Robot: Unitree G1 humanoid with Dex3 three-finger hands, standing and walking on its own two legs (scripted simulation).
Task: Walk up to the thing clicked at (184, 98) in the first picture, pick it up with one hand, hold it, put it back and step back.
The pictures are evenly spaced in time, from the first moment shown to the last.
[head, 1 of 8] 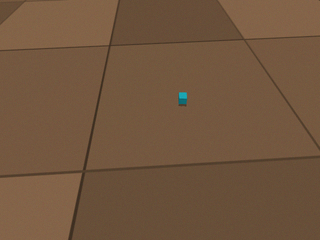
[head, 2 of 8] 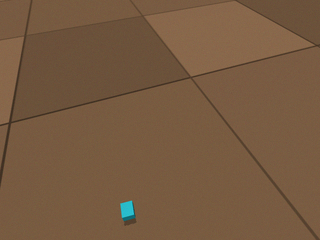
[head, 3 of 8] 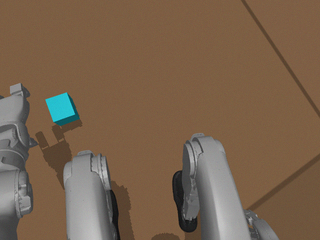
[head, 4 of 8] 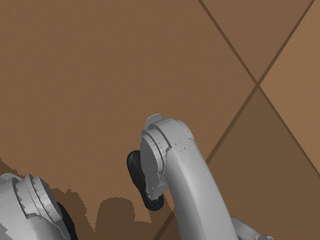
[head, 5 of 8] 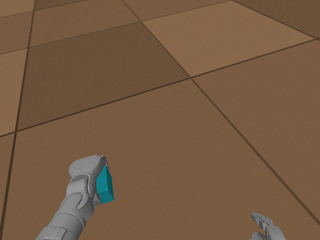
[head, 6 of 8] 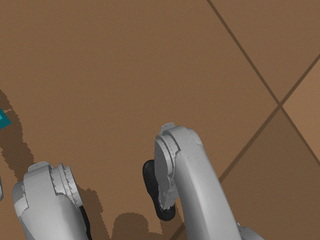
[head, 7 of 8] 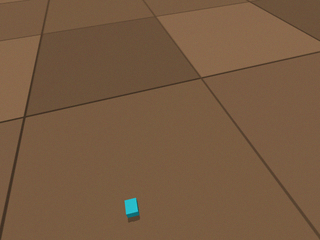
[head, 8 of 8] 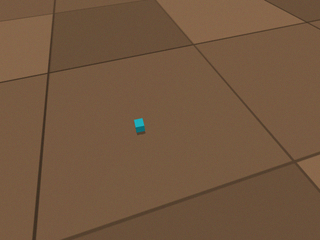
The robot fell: no
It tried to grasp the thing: yes
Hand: left
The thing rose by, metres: 0.67
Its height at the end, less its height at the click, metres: +0.00
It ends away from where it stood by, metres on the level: 0.01
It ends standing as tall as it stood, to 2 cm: yes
